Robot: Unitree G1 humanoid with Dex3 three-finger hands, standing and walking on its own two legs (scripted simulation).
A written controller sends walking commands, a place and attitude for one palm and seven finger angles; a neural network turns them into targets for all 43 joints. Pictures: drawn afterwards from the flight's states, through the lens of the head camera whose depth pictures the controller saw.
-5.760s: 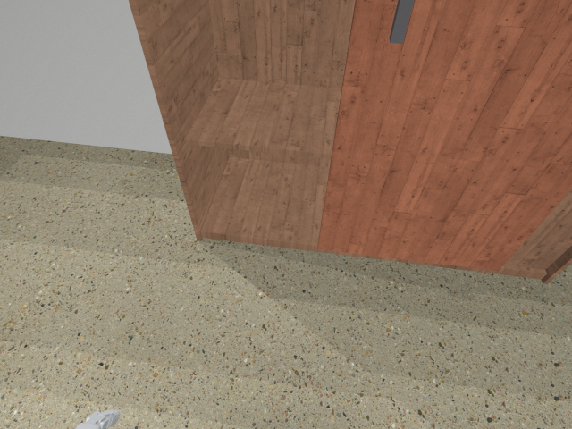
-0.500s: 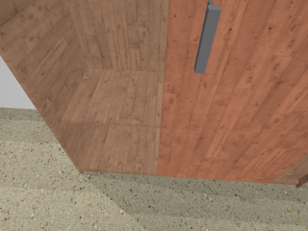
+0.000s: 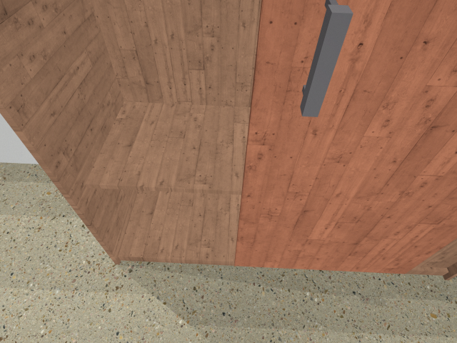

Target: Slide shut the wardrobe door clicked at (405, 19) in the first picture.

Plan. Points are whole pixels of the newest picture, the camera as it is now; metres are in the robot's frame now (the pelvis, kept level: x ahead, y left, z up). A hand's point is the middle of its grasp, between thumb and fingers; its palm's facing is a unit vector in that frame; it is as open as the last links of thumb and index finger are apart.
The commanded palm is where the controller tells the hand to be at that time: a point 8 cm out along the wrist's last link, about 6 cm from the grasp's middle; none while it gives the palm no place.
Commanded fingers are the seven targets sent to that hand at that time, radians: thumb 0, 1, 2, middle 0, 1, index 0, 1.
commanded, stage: come to a stop and stand still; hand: right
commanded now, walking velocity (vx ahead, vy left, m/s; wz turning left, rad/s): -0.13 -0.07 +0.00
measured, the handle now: (319, 60) +0.49 -0.11 +0.26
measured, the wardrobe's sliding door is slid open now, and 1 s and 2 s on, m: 0.51 0.51 0.51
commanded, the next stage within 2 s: look again from close up in 1.40 s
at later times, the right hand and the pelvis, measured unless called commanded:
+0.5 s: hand out of the picture +0.03 -0.21 -0.15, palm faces +0.01 +0.95 -0.32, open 7.3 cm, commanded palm none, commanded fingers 0.00 -0.90 -0.90 0.20 0.30 0.20 0.30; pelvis -0.02 +0.00 +0.00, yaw +0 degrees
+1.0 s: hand out of the picture -0.05 -0.22 -0.17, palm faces -0.01 +0.98 -0.19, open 7.3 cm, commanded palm none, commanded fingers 0.00 -0.90 -0.90 0.20 0.30 0.20 0.30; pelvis -0.05 -0.04 +0.01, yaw +1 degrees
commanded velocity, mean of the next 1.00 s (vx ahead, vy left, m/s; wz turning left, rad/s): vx -0.03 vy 0.00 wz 0.00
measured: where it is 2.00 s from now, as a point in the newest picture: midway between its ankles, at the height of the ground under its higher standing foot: outside the picture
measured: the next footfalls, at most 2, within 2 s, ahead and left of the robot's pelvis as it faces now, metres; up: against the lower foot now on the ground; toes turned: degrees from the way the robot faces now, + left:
none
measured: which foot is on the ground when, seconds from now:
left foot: down 0.00-1.00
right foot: down 0.00-1.00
